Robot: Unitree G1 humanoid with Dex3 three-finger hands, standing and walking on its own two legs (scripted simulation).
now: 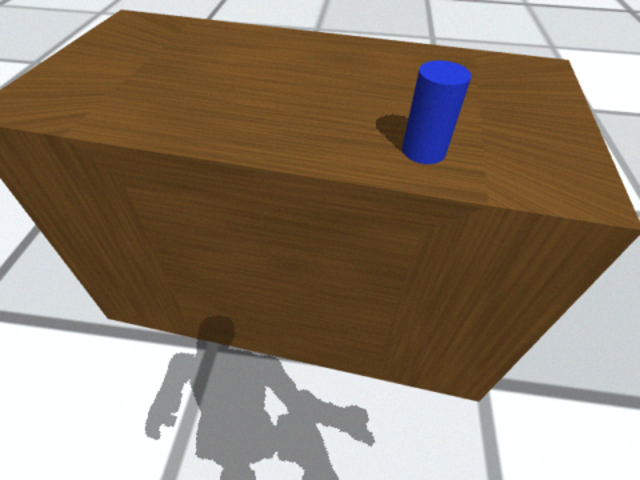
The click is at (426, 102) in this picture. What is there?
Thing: squat round
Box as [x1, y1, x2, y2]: [402, 60, 470, 163]
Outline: 459,64 438,60 429,61 420,66 402,146 404,154 414,161 421,163 434,163 440,161 445,155 470,79 469,71
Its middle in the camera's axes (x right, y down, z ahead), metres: +0.20 -0.22 +0.70
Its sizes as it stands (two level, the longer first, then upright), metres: 0.083 0.083 0.155
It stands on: a support 0.80 m high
